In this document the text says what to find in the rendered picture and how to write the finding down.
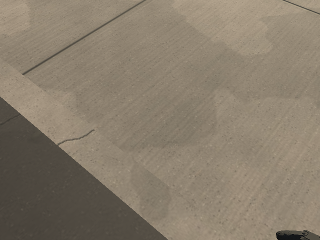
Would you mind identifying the right robot hand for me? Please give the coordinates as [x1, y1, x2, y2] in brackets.
[276, 230, 320, 240]

